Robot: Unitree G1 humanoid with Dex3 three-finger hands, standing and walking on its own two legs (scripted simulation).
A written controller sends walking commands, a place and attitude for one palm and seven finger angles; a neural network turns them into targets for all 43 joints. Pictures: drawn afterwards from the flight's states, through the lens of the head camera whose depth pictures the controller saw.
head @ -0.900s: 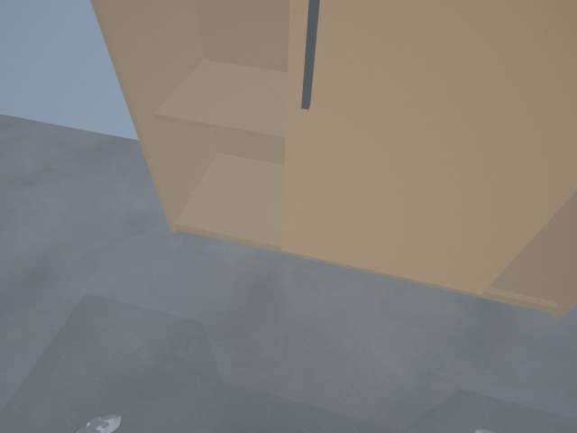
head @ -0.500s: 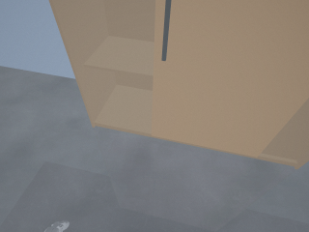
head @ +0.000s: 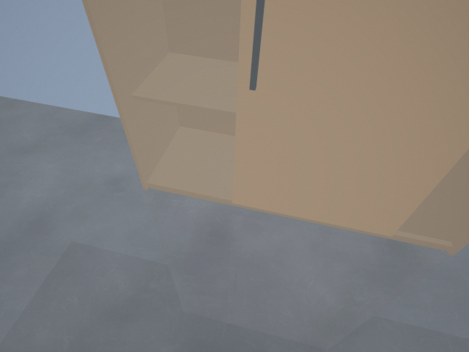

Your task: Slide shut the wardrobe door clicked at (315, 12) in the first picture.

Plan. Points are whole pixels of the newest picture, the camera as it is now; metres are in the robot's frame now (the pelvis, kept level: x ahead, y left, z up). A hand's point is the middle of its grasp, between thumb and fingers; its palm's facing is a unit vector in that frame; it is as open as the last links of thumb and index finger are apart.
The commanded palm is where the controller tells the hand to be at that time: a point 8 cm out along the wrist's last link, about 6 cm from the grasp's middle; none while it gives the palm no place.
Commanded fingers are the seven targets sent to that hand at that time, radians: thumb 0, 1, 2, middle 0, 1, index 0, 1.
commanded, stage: look at it before walking up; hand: right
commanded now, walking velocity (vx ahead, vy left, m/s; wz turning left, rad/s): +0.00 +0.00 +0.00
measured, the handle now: (257, 40) +0.90 -0.01 +0.13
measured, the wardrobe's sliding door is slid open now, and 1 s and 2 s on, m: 0.49 0.49 0.49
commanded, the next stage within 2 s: walk to a spot facing it in 0.54 s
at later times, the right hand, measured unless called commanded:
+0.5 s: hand out of the picture +0.08 -0.26 -0.15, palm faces -0.03 +0.94 -0.34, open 7.4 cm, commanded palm none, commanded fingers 0.00 -0.90 -0.90 0.20 0.30 0.20 0.30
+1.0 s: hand out of the picture +0.06 -0.21 -0.18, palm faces -0.13 +0.95 -0.28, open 7.4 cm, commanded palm none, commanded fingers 0.00 -0.90 -0.90 0.20 0.30 0.20 0.30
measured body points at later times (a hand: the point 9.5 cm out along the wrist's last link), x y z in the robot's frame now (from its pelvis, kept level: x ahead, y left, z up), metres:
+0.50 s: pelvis +0.00 -0.01 +0.00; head +0.01 -0.01 +0.45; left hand +0.08 +0.29 -0.13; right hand +0.08 -0.30 -0.13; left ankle +0.00 +0.11 -0.74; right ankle +0.00 -0.14 -0.74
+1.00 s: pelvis -0.02 +0.00 -0.02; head +0.01 +0.01 +0.43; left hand +0.03 +0.26 -0.16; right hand +0.07 -0.26 -0.16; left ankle -0.01 +0.10 -0.73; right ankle +0.00 -0.13 -0.74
